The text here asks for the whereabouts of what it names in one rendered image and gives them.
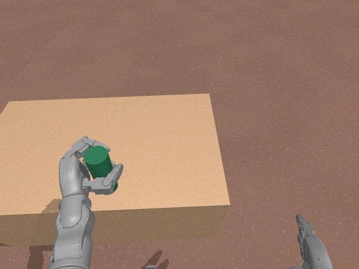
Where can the left robot hand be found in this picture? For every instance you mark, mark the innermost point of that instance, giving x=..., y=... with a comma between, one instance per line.
x=74, y=177

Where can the right robot hand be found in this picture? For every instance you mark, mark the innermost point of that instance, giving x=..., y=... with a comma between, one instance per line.
x=312, y=249

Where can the left robot arm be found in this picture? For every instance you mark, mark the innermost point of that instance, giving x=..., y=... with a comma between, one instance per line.
x=74, y=224

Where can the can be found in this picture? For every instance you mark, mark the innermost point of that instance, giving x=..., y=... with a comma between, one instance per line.
x=98, y=162

